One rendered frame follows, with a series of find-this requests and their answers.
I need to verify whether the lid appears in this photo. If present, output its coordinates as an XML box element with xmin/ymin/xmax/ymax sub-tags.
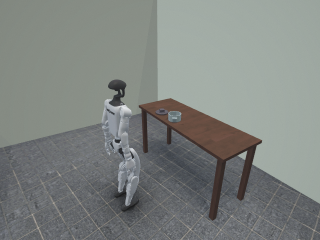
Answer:
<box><xmin>155</xmin><ymin>109</ymin><xmax>169</xmax><ymax>115</ymax></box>

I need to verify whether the left robot forearm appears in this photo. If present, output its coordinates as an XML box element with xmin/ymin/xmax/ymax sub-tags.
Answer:
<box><xmin>101</xmin><ymin>124</ymin><xmax>112</xmax><ymax>143</ymax></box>

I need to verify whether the robot left upper arm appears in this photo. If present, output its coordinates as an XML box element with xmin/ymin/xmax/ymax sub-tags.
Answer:
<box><xmin>101</xmin><ymin>99</ymin><xmax>112</xmax><ymax>127</ymax></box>

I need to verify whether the robot left hand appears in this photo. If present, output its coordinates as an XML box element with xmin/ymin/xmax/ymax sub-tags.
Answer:
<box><xmin>105</xmin><ymin>141</ymin><xmax>115</xmax><ymax>156</ymax></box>

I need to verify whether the pot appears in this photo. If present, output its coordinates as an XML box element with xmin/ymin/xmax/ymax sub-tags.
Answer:
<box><xmin>168</xmin><ymin>111</ymin><xmax>181</xmax><ymax>123</ymax></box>

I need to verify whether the robot right upper arm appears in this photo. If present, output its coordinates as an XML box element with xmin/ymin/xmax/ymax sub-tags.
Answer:
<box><xmin>118</xmin><ymin>106</ymin><xmax>132</xmax><ymax>139</ymax></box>

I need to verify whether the robot torso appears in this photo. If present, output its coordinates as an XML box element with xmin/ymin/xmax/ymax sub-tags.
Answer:
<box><xmin>106</xmin><ymin>102</ymin><xmax>129</xmax><ymax>154</ymax></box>

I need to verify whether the right robot forearm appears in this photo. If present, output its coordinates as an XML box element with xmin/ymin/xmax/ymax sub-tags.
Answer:
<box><xmin>120</xmin><ymin>133</ymin><xmax>132</xmax><ymax>161</ymax></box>

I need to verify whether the robot right hand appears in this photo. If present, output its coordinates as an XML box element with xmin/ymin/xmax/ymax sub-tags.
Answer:
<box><xmin>125</xmin><ymin>159</ymin><xmax>137</xmax><ymax>176</ymax></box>

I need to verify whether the robot right foot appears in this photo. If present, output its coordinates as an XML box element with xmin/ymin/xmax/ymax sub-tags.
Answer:
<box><xmin>121</xmin><ymin>198</ymin><xmax>139</xmax><ymax>212</ymax></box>

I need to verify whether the table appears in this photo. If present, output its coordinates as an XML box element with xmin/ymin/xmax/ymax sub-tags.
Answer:
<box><xmin>139</xmin><ymin>98</ymin><xmax>262</xmax><ymax>221</ymax></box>

